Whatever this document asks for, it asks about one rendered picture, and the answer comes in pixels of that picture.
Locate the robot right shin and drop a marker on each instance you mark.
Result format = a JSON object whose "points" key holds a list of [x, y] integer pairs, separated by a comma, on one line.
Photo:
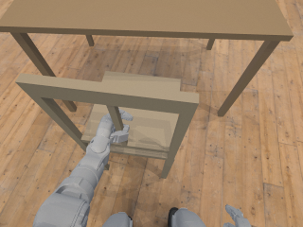
{"points": [[185, 209]]}

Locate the robot right thigh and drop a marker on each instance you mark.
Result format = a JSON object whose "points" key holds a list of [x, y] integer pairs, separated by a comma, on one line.
{"points": [[185, 218]]}

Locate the robot left upper arm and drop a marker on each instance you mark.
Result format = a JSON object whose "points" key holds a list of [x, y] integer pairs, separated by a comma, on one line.
{"points": [[63, 211]]}

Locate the table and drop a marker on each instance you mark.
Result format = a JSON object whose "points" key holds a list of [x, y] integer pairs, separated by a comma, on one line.
{"points": [[249, 20]]}

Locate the left robot hand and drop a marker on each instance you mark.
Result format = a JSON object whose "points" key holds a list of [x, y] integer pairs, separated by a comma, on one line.
{"points": [[107, 128]]}

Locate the robot left forearm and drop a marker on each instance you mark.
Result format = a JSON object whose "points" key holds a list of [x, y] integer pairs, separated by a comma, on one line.
{"points": [[85, 176]]}

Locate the right robot hand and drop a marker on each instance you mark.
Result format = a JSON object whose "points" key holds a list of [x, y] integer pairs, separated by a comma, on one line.
{"points": [[237, 216]]}

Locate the chair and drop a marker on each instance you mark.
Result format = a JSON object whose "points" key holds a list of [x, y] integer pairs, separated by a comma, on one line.
{"points": [[156, 130]]}

